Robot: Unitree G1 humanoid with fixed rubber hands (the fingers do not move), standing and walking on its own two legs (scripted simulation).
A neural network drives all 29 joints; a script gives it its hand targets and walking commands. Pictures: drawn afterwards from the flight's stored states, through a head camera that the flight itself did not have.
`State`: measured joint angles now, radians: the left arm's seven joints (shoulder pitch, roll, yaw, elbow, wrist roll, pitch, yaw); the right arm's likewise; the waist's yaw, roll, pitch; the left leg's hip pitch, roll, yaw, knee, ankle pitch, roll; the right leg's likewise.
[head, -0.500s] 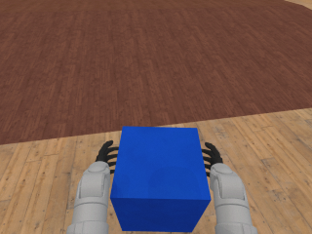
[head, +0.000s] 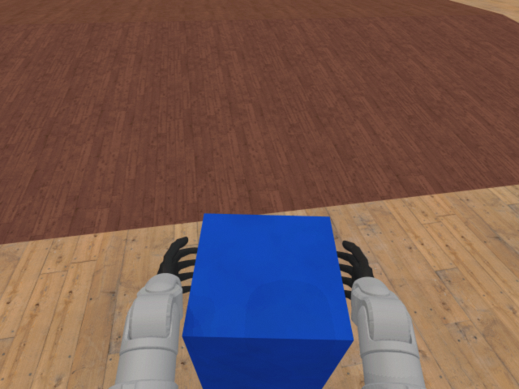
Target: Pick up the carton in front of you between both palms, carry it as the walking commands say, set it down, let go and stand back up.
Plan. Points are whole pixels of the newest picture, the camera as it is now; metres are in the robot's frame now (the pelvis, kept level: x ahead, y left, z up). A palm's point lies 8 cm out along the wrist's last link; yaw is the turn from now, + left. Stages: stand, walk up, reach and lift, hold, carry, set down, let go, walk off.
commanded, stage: carry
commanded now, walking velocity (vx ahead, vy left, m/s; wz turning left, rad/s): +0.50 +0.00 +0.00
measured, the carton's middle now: (264, 306) +0.29 +0.00 -0.02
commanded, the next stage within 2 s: none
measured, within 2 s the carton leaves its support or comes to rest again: neither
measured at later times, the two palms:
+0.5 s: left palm (169, 206) +0.45 +0.18 +0.07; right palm (324, 201) +0.46 -0.12 +0.08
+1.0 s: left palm (206, 134) +0.76 +0.15 +0.05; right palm (314, 134) +0.78 -0.15 +0.05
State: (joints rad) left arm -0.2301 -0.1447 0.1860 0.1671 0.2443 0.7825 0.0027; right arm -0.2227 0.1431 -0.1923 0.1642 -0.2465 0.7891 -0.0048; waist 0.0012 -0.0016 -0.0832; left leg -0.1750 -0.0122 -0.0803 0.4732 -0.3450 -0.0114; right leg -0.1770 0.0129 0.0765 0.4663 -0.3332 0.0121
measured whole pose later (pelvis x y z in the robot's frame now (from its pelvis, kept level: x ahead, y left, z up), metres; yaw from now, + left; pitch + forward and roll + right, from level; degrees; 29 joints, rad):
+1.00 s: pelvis +0.51 -0.01 -0.02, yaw +3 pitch +3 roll -1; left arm -0.15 -0.13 0.09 -0.29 0.12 1.18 0.08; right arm -0.14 0.13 -0.13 -0.31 -0.11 1.20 -0.08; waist 0.02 0.03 -0.04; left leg -0.20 0.08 0.05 1.07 -0.43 0.01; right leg -0.43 -0.02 -0.28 0.54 -0.17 -0.11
